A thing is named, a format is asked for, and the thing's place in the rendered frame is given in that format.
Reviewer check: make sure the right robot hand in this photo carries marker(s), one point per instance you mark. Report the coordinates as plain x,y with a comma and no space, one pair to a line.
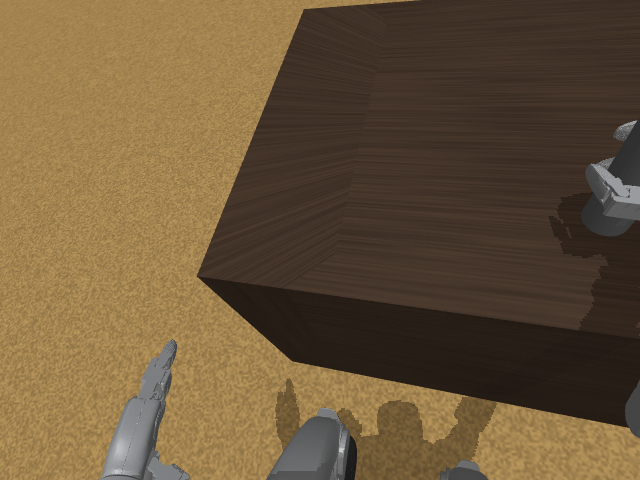
618,200

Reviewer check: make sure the bottle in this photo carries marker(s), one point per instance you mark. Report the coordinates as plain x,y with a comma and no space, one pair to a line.
626,166

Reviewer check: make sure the left robot hand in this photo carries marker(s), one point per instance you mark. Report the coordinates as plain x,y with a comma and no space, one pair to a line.
132,448

